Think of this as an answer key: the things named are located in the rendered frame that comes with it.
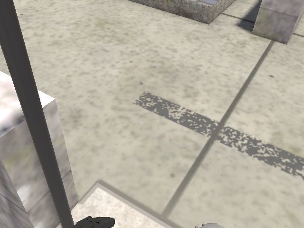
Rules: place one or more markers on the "left robot hand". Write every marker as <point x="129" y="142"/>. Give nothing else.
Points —
<point x="98" y="222"/>

